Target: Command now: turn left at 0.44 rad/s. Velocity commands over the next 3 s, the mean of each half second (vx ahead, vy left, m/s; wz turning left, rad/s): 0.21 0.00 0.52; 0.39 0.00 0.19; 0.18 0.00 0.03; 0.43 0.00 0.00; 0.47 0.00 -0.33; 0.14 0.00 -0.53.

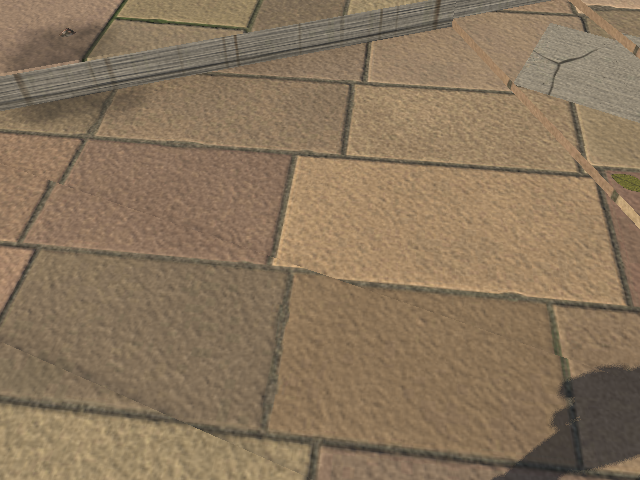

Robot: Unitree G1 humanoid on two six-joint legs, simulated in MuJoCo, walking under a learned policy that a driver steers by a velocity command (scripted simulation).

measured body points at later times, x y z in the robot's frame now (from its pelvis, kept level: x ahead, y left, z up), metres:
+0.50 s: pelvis +0.04 +0.04 +0.04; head +0.05 +0.06 +0.49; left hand +0.17 +0.34 -0.06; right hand +0.12 -0.23 -0.09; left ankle -0.03 +0.10 -0.70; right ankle +0.13 -0.08 -0.68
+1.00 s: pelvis +0.27 +0.04 +0.01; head +0.32 +0.04 +0.45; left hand +0.13 +0.25 -0.13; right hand +0.49 -0.13 -0.13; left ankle +0.35 +0.18 -0.70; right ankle +0.21 -0.07 -0.74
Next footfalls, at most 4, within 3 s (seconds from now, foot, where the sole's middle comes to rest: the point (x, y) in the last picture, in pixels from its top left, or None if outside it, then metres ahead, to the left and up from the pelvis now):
0.04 left None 0.00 0.11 -0.74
0.68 right None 0.25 -0.05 -0.77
1.10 left None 0.44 0.18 -0.77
1.56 right None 0.41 -0.01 -0.77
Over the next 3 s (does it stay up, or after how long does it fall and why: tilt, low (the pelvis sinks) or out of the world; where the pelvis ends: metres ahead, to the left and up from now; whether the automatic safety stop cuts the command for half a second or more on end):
stays up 0.89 0.32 -0.04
